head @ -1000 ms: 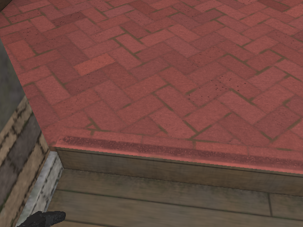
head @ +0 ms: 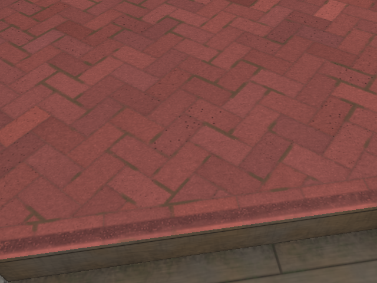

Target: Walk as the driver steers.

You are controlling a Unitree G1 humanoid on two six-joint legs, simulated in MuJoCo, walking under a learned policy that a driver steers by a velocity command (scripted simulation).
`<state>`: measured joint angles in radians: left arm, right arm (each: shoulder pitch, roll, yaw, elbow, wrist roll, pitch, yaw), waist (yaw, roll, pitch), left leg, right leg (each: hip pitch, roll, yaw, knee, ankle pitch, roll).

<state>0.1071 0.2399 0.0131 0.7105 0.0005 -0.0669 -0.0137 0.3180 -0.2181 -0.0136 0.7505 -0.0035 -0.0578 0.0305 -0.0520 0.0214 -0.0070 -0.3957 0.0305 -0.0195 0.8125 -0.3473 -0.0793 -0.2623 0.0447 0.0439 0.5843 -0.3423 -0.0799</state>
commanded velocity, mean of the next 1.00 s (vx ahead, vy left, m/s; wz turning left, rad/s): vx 0.15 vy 0.00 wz -0.13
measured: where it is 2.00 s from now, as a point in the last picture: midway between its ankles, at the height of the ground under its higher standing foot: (237, 185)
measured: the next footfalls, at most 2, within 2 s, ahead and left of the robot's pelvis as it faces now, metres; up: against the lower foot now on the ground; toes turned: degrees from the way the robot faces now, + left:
left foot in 0.18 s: +0.00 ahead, +0.18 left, +0.00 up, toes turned +15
right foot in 1.04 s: +0.13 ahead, -0.16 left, +0.00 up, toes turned -20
